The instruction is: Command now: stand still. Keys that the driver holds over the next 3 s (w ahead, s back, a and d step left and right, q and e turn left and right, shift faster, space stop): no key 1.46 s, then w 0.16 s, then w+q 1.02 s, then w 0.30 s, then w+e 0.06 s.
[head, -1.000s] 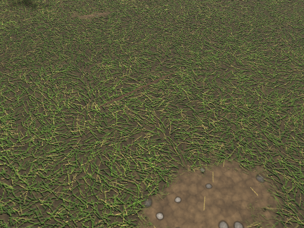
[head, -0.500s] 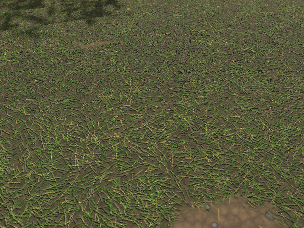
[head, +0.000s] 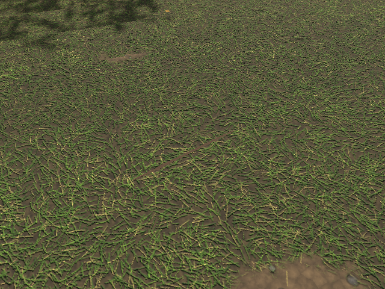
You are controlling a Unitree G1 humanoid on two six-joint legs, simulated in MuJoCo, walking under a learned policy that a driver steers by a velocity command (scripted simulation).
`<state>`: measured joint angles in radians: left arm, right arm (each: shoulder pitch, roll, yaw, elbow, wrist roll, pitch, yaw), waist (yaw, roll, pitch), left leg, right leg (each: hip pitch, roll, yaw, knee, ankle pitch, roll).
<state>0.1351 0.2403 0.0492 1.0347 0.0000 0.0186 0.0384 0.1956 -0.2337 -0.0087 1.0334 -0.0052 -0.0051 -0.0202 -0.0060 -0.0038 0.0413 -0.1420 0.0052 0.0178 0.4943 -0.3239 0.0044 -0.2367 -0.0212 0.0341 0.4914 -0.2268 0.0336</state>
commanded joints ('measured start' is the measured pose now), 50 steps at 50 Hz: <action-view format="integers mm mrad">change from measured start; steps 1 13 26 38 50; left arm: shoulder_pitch -3 8 46 81 109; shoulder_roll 109 99 83 68 56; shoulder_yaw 17 7 -4 -12 -14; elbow -12 57 96 109 110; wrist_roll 0 0 -1 -3 -4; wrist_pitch -6 -6 -6 -6 -6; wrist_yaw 5 8 11 14 16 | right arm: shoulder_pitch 34 80 142 188 222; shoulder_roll -112 -98 -76 -57 -42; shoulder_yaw -19 -12 -6 -4 -5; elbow -20 5 20 27 30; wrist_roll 0 -1 0 2 4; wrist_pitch -6 -7 -9 -10 -11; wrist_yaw -3 -8 -11 -13 -14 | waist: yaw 1 5 7 7 7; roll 13 11 7 7 7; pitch -35 -12 2 10 16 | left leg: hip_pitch -85 -95 -103 -105 -106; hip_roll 40 32 25 22 20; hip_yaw -35 -32 -27 -24 -23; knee -109 -131 -138 -136 -133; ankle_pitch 219 160 138 146 157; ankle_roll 16 16 17 17 17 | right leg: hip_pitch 96 83 67 58 54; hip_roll -14 -12 -10 -9 -8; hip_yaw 8 0 -4 -6 -7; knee -40 -60 -67 -66 -63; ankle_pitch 227 177 155 155 160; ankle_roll -34 -27 -25 -24 -24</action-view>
